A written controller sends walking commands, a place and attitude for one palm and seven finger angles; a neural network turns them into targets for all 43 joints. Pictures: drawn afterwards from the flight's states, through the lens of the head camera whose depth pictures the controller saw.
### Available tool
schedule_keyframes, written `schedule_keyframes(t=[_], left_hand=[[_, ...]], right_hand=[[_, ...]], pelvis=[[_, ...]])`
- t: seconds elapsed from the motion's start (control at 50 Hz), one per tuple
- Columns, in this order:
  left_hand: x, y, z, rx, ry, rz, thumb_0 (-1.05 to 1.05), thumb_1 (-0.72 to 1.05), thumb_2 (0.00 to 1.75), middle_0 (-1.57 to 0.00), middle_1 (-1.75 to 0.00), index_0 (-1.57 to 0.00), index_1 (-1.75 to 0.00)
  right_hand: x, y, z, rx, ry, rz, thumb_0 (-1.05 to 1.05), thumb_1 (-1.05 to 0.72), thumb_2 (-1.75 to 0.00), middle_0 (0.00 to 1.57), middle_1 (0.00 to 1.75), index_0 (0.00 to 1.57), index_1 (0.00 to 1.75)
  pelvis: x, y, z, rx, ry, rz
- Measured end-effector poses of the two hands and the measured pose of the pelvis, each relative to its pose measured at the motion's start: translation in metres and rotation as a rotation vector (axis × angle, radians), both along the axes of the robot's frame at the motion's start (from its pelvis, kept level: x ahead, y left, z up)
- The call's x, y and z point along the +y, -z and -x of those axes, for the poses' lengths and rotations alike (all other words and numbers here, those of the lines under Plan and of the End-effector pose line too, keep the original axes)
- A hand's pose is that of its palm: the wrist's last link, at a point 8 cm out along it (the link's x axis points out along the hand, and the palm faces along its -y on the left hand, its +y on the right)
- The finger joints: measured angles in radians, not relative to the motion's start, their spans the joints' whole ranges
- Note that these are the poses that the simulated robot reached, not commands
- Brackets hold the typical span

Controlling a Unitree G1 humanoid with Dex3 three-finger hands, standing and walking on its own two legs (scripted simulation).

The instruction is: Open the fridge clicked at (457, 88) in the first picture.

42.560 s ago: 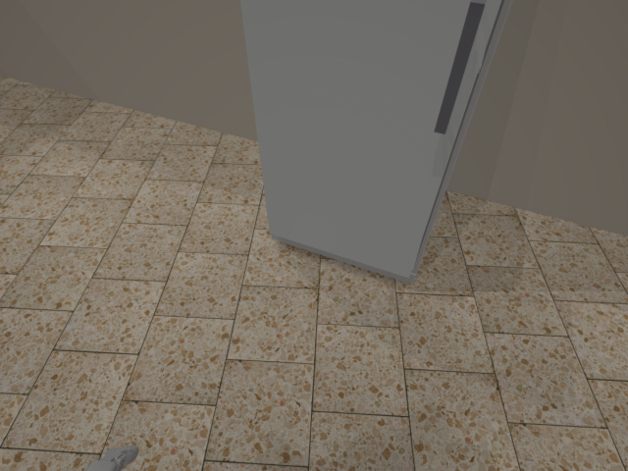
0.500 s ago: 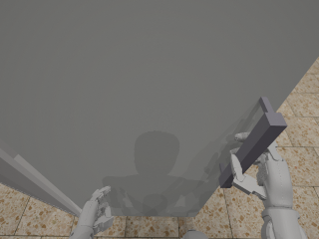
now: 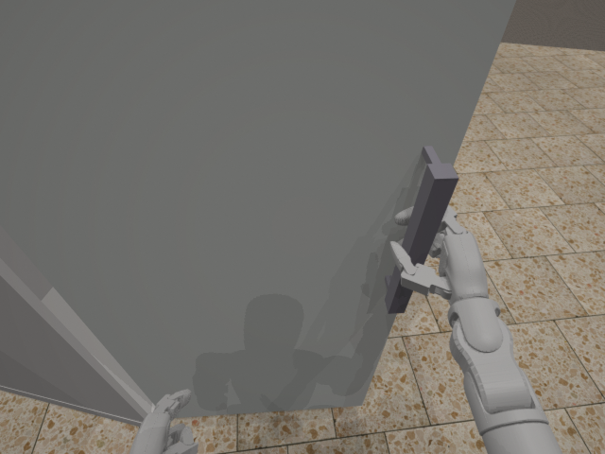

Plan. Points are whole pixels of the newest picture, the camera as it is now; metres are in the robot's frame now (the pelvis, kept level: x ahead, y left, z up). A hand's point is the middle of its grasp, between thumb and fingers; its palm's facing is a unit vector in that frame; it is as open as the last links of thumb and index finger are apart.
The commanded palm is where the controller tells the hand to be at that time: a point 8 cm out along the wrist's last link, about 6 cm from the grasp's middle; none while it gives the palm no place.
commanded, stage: stop walking and hold the door back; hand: right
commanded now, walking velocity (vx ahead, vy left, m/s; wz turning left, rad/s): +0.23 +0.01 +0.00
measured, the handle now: (409, 240) +0.38 -0.12 +0.10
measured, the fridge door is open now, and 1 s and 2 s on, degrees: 74 72 72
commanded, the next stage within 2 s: loosen the grip on the handle in 0.98 s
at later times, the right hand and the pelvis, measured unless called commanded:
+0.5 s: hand (404, 249) +0.36 -0.11 +0.11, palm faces -0.09 +0.98 -0.19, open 6.4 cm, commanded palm +0.33 -0.18 +0.11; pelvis -0.02 -0.02 +0.00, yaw +5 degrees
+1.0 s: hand (404, 257) +0.34 -0.11 +0.11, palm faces -0.06 +0.99 -0.16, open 6.3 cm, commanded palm +0.32 -0.17 +0.11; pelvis +0.00 -0.01 +0.00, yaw +6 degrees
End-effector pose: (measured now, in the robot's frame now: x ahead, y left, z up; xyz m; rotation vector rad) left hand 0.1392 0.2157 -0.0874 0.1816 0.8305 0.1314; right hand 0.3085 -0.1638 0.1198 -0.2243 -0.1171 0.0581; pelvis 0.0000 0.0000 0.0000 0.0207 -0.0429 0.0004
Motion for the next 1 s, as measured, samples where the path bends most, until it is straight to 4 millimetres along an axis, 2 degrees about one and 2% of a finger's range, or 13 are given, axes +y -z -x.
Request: schedule_keyframes(t=[0.06,0.12,0.22,0.3,0.42,0.56,0.76,0.88,1.0], left_hand=[[-0.004,0.021,0.019,0.055,0.009,0.018,0.01,0.90,0.90,-0.20,-0.30,-0.21,-0.30],[-0.005,0.029,0.040,0.095,-0.033,0.010,0.01,0.90,0.90,-0.20,-0.30,-0.21,-0.30],[-0.002,0.027,0.070,0.118,-0.100,-0.051,0.01,0.90,0.90,-0.20,-0.30,-0.21,-0.30],[-0.002,0.023,0.087,0.110,-0.173,-0.044,0.01,0.90,0.90,-0.20,-0.30,-0.21,-0.30],[-0.007,0.019,0.102,0.171,-0.155,-0.008,0.01,0.90,0.90,-0.20,-0.30,-0.20,-0.30],[0.006,0.026,0.083,0.132,-0.153,0.017,0.01,0.90,0.90,-0.20,-0.30,-0.21,-0.30],[0.031,-0.003,0.030,-0.014,-0.170,-0.045,0.01,0.90,0.90,-0.20,-0.30,-0.20,-0.30],[0.030,-0.015,0.007,-0.072,-0.152,-0.048,0.01,0.90,0.90,-0.20,-0.30,-0.20,-0.30],[0.019,-0.013,0.002,-0.062,-0.124,-0.031,0.01,0.90,0.90,-0.20,-0.30,-0.20,-0.30]], right_hand=[[0.001,0.004,-0.002,-0.022,0.009,-0.031,-0.06,-0.56,-0.77,0.46,1.40,0.37,1.39],[0.001,0.004,-0.005,-0.013,-0.003,-0.050,-0.05,-0.57,-0.78,0.46,1.40,0.36,1.38],[0.000,0.006,-0.018,-0.022,-0.050,-0.068,-0.05,-0.56,-0.79,0.46,1.40,0.37,1.38],[0.000,0.002,-0.026,0.014,-0.055,-0.025,-0.06,-0.56,-0.77,0.46,1.40,0.36,1.38],[0.001,0.001,-0.032,0.043,-0.058,-0.033,-0.05,-0.58,-0.76,0.44,1.38,0.35,1.39],[0.003,0.001,-0.030,0.030,-0.028,-0.019,-0.05,-0.60,-0.79,0.44,1.38,0.32,1.40],[0.004,0.003,-0.031,0.026,-0.024,-0.049,-0.04,-0.60,-0.80,0.45,1.39,0.33,1.40],[0.004,0.003,-0.026,0.024,-0.020,-0.056,-0.04,-0.61,-0.79,0.44,1.39,0.32,1.40],[0.003,0.003,-0.016,0.023,-0.015,-0.066,-0.04,-0.61,-0.78,0.44,1.39,0.33,1.40]], pelvis=[[0.001,0.012,0.014,-0.011,-0.002,-0.005],[-0.005,0.013,0.021,-0.014,-0.001,-0.013],[-0.018,0.015,0.024,-0.023,-0.033,0.031],[-0.030,0.005,0.025,-0.023,-0.069,0.011],[-0.026,-0.004,0.024,0.001,-0.072,-0.014],[-0.014,-0.001,0.018,0.002,-0.079,-0.004],[-0.009,-0.002,0.002,0.013,-0.104,0.021],[-0.009,-0.003,-0.001,0.020,-0.104,0.017],[-0.010,-0.003,-0.001,0.023,-0.103,0.015]])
